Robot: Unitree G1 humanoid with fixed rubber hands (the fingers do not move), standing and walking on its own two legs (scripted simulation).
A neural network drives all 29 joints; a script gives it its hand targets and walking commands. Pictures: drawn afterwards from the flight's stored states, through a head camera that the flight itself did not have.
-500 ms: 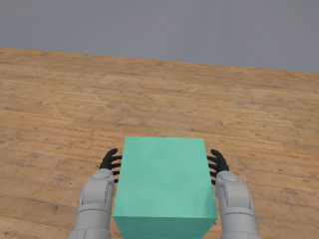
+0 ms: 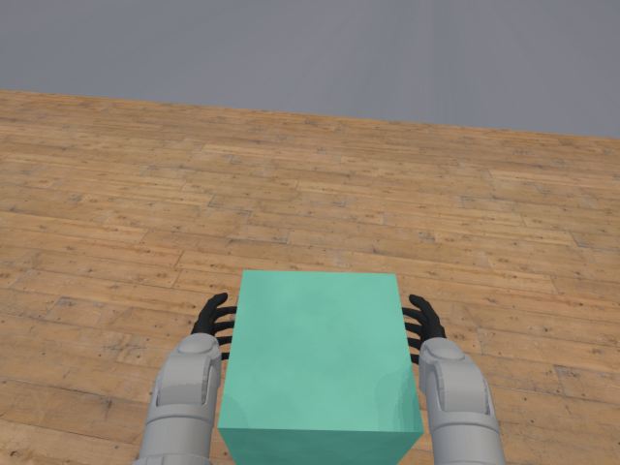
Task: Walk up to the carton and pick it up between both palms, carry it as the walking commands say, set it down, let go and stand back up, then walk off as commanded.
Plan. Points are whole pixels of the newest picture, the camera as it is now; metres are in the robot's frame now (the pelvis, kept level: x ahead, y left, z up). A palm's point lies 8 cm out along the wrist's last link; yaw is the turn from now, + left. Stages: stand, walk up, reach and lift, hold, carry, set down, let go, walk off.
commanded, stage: hold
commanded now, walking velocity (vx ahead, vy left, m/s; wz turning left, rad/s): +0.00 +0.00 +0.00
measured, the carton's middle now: (316, 380) +0.28 +0.00 -0.03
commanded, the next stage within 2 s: carry in 0.06 s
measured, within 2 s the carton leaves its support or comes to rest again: neither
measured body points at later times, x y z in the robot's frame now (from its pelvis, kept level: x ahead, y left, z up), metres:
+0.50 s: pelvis -0.07 +0.00 -0.03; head -0.08 -0.01 +0.42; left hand +0.20 +0.15 +0.06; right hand +0.20 -0.15 +0.06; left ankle +0.02 +0.12 -0.74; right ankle +0.01 -0.12 -0.74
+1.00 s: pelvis -0.13 +0.00 -0.01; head -0.18 -0.01 +0.43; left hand +0.12 +0.15 +0.08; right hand +0.12 -0.16 +0.08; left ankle -0.10 +0.10 -0.74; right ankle -0.06 -0.12 -0.74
